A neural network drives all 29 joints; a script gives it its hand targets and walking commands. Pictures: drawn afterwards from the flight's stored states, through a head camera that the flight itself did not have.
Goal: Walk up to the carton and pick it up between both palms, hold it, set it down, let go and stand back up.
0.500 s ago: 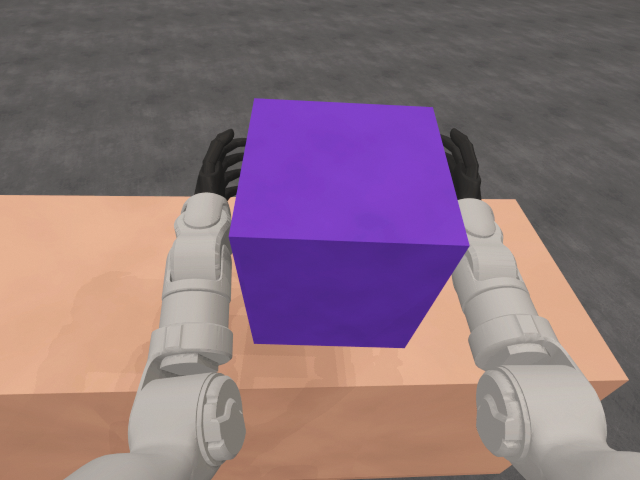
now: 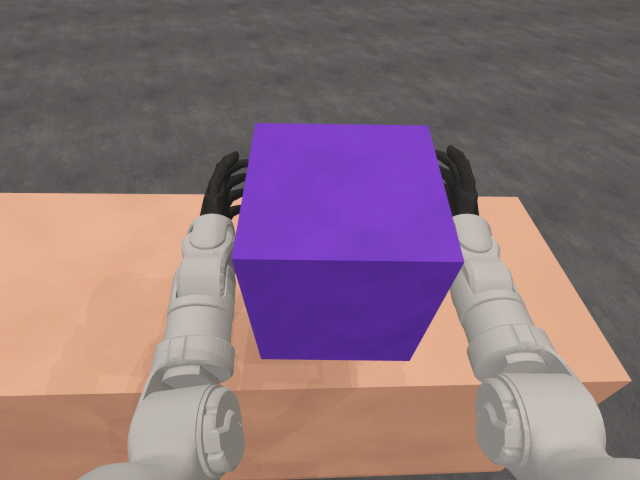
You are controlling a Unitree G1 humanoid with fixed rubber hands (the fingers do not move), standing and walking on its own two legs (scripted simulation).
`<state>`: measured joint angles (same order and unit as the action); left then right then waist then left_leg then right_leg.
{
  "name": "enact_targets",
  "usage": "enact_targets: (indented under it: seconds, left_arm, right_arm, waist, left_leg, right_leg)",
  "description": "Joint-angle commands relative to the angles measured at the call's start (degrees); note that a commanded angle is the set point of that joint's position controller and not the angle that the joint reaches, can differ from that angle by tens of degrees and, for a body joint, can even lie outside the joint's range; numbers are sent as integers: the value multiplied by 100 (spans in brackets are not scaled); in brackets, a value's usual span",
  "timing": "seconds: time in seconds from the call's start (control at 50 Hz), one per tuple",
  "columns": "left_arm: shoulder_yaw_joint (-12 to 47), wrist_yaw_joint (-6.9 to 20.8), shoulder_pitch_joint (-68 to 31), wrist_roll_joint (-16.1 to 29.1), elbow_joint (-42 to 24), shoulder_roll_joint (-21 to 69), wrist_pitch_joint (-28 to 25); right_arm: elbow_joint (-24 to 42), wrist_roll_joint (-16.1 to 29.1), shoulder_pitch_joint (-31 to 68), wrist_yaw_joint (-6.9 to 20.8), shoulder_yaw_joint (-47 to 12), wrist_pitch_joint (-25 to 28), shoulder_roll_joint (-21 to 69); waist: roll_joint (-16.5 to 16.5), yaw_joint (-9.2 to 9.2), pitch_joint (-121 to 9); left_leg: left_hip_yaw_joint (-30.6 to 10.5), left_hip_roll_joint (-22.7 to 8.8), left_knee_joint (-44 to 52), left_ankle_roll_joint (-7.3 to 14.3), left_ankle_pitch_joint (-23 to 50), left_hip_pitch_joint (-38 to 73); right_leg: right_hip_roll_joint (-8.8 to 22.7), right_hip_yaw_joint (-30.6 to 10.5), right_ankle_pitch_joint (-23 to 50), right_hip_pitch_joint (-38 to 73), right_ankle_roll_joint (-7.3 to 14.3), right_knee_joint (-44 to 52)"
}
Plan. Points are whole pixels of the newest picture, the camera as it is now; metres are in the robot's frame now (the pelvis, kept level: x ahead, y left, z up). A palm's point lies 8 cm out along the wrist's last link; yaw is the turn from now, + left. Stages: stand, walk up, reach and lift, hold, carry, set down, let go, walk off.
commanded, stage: set down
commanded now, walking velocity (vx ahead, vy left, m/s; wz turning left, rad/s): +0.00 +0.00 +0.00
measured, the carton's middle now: (338, 251) +0.37 +0.00 +0.10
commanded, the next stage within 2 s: none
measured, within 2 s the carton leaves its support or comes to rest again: neither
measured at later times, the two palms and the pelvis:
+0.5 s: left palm (225, 222) +0.41 +0.15 +0.11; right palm (449, 211) +0.41 -0.15 +0.13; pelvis +0.02 +0.00 +0.00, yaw +0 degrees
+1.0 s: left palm (229, 236) +0.41 +0.15 +0.08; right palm (444, 223) +0.42 -0.15 +0.11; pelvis +0.02 +0.00 +0.00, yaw +0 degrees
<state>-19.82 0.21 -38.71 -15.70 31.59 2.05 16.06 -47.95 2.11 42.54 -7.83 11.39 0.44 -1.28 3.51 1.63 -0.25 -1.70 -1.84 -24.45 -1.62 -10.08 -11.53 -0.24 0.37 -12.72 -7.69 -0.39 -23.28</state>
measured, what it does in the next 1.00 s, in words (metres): stands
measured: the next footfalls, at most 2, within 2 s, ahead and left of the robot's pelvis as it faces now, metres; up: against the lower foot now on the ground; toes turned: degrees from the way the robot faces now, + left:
none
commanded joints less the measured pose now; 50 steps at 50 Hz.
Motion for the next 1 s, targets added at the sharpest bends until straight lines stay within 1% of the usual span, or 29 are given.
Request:
enact_targets:
  seconds: [0.0, 0.06, 0.08, 0.12, 0.16, 0.2, 0.22, 0.26, 0.3, 0.32, 0.34, 0.36, 0.4, 0.46, 0.5, 0.52, 0.54, 0.58, 0.62, 0.66, 0.7, 0.76, 0.78, 0.8, 0.82, 0.84, 0.86, 0.92, 0.98]
  left_arm:
    - [1900, 717, -3377, -56, 185, 2998, -508]
    - [1867, 606, -3584, -72, 65, 3038, -729]
    - [1834, 612, -3600, 22, 144, 2970, -792]
    - [1713, 629, -3443, -106, 292, 2916, -758]
    - [1625, 668, -3552, -141, 448, 2893, -806]
    - [1617, 635, -3371, -87, 516, 2945, -865]
    - [1561, 656, -3461, -90, 586, 2929, -930]
    - [1714, 625, -3741, -42, 539, 3025, -1015]
    - [1652, 573, -3628, -51, 494, 3058, -1133]
    - [1665, 602, -3622, -40, 494, 2960, -1154]
    - [1553, 615, -3375, -138, 556, 2985, -1095]
    - [1438, 637, -3466, -147, 676, 2975, -1082]
    - [1459, 625, -3508, -126, 681, 2992, -1142]
    - [1463, 610, -3435, -141, 689, 2992, -1263]
    - [1519, 588, -3649, -80, 646, 3014, -1361]
    - [1449, 586, -3505, -138, 753, 3034, -1360]
    - [1351, 633, -3194, -181, 933, 2937, -1327]
    - [1282, 666, -3177, -236, 826, 2911, -1312]
    - [1280, 686, -3088, -244, 881, 2859, -1336]
    - [1214, 709, -3266, -240, 956, 2867, -1393]
    - [1166, 668, -3369, -262, 1008, 2913, -1455]
    - [1270, 601, -3595, -293, 945, 3031, -1653]
    - [1249, 575, -3499, -249, 946, 3097, -1708]
    - [1061, 560, -3260, -429, 1147, 2973, -1701]
    - [1037, 570, -3303, -371, 1267, 2994, -1669]
    - [912, 614, -3017, -427, 1411, 2954, -1645]
    - [884, 601, -3345, -441, 1414, 2821, -1676]
    - [806, 569, -3612, -360, 1348, 2904, -1827]
    - [743, 558, -3479, -448, 1438, 2825, -1865]
  right_arm:
    - [632, -703, 3632, 868, -1099, 410, 2959]
    - [787, -667, 3826, 941, -1265, 553, 3095]
    - [839, -633, 3841, 930, -1385, 602, 3123]
    - [563, -662, 3773, 942, -1175, 527, 3051]
    - [209, -807, 3543, 949, -937, 492, 3028]
    - [562, -851, 3649, 966, -1034, 565, 3144]
    - [435, -859, 3522, 942, -1024, 553, 3087]
    - [375, -953, 3615, 946, -872, 597, 3095]
    - [401, -907, 3611, 937, -1035, 680, 3235]
    - [94, -965, 3313, 914, -960, 634, 3222]
    - [218, -910, 3340, 928, -1006, 609, 3255]
    - [237, -994, 3412, 924, -868, 604, 3226]
    - [318, -1047, 3486, 973, -766, 689, 3182]
    - [223, -1062, 3457, 970, -938, 761, 3317]
    - [218, -1047, 3512, 958, -866, 788, 3392]
    - [188, -1077, 3370, 956, -896, 798, 3448]
    - [225, -1012, 3427, 951, -995, 762, 3426]
    - [123, -1076, 3146, 926, -920, 685, 3449]
    - [129, -1098, 3121, 927, -871, 720, 3432]
    - [32, -1232, 3216, 941, -734, 753, 3412]
    - [39, -1308, 3189, 974, -693, 757, 3449]
    - [-80, -1431, 3195, 1017, -498, 923, 3566]
    - [63, -1406, 3267, 1039, -625, 1010, 3592]
    - [-143, -1471, 3126, 1074, -524, 935, 3539]
    - [-179, -1527, 3116, 1110, -396, 928, 3472]
    - [-61, -1577, 3120, 1094, -425, 951, 3588]
    - [-427, -1684, 2949, 1111, -204, 852, 3442]
    - [-139, -1802, 3119, 1133, -269, 1027, 3620]
    - [-273, -1960, 3029, 1189, -93, 1043, 3545]
  waist:
    - [-579, -314, -1901]
    - [-729, -486, -2431]
    - [-600, -549, -2405]
    - [-557, -529, -2230]
    - [-605, -412, -1856]
    - [-503, -514, -2039]
    - [-442, -506, -2088]
    - [-663, -311, -2327]
    - [-597, -448, -2543]
    - [-538, -390, -2340]
    - [-498, -458, -2165]
    - [-419, -398, -2094]
    - [-625, -427, -2329]
    - [-615, -535, -2505]
    - [-555, -436, -2720]
    - [-672, -506, -2614]
    - [-472, -620, -2415]
    - [-569, -539, -2101]
    - [-466, -504, -2278]
    - [-458, -524, -2228]
    - [-460, -464, -2279]
    - [-757, -491, -2610]
    - [-686, -564, -2775]
    - [-687, -690, -2407]
    - [-580, -518, -2319]
    - [-473, -651, -2128]
    - [-510, -440, -1967]
    - [-388, -583, -2345]
    - [-426, -542, -2311]
  left_leg:
    - [649, 279, 836, -47, 650, 1528]
    - [697, 293, 721, -108, 1121, 1650]
    - [735, 330, 704, -45, 1177, 1539]
    - [723, 302, 738, -44, 1149, 1588]
    - [750, 300, 848, -29, 640, 1363]
    - [757, 302, 805, -29, 924, 1385]
    - [708, 297, 810, -16, 929, 1344]
    - [716, 313, 721, -126, 1248, 1346]
    - [744, 289, 588, -158, 1737, 1584]
    - [739, 305, 591, -103, 1776, 1522]
    - [769, 313, 630, -91, 1638, 1387]
    - [764, 289, 679, -95, 1490, 1421]
    - [749, 256, 686, -107, 1411, 1407]
    - [778, 286, 549, -136, 1935, 1376]
    - [777, 303, 540, -136, 1858, 1330]
    - [781, 319, 514, -127, 1904, 1278]
    - [795, 322, 535, -31, 1847, 1233]
    - [778, 301, 587, -91, 1912, 1183]
    - [808, 329, 558, -79, 1862, 1119]
    - [823, 307, 600, -70, 1717, 1108]
    - [819, 265, 606, -102, 1789, 1201]
    - [821, 279, 561, -178, 1823, 1065]
    - [825, 262, 493, -188, 2167, 1171]
    - [863, 252, 562, -187, 2022, 1041]
    - [819, 228, 579, -154, 1940, 1066]
    - [901, 247, 607, -129, 1853, 986]
    - [878, 251, 669, -136, 1591, 968]
    - [890, 241, 620, -103, 1625, 912]
    - [919, 241, 619, -93, 1675, 865]
  right_leg:
    - [-188, 470, 196, 390, -112, 915]
    - [-193, 450, 568, 493, -127, 841]
    - [-183, 436, 661, 508, -149, 836]
    - [-183, 444, 626, 536, -157, 878]
    - [-122, 408, 256, 460, -148, 913]
    - [-151, 398, 607, 548, -183, 846]
    - [-140, 415, 535, 533, -160, 879]
    - [-136, 411, 869, 582, -137, 834]
    - [-206, 455, 1160, 541, -160, 782]
    - [-141, 393, 1309, 590, -179, 813]
    - [-171, 408, 1230, 670, -197, 796]
    - [-182, 425, 1046, 541, -197, 817]
    - [-158, 466, 1010, 468, -164, 783]
    - [-181, 442, 1439, 549, -187, 709]
    - [-174, 398, 1453, 568, -188, 699]
    - [-179, 399, 1503, 591, -195, 689]
    - [-130, 354, 1607, 603, -242, 686]
    - [-139, 366, 1726, 667, -261, 667]
    - [-136, 362, 1850, 699, -281, 615]
    - [-153, 415, 1442, 599, -251, 679]
    - [-157, 429, 1541, 547, -255, 658]
    - [-129, 425, 1518, 416, -188, 650]
    - [-172, 460, 1688, 420, -162, 633]
    - [-149, 413, 1533, 480, -158, 665]
    - [-170, 492, 1443, 330, -169, 693]
    - [-154, 474, 1541, 531, -222, 676]
    - [-133, 438, 1304, 404, -215, 739]
    - [-126, 448, 1472, 335, -213, 609]
    - [-107, 438, 1661, 379, -253, 611]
